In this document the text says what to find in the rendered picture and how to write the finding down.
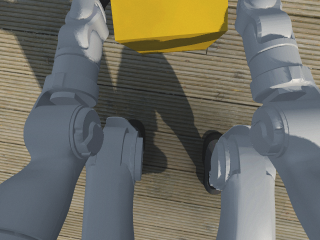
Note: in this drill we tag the robot left hand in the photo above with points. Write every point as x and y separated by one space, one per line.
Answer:
104 3

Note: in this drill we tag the robot left forearm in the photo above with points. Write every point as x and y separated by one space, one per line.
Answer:
77 59

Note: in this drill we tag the robot left foot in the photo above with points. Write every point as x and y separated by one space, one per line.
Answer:
140 128

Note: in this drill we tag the left robot shin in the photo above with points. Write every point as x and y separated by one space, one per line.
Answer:
112 121

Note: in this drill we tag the carton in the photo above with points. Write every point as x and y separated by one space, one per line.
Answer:
166 26

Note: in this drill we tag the robot right forearm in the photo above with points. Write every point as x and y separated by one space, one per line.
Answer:
272 54

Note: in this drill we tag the robot left upper arm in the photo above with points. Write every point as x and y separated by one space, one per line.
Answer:
34 203

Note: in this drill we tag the robot right upper arm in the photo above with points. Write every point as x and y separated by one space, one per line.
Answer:
288 132

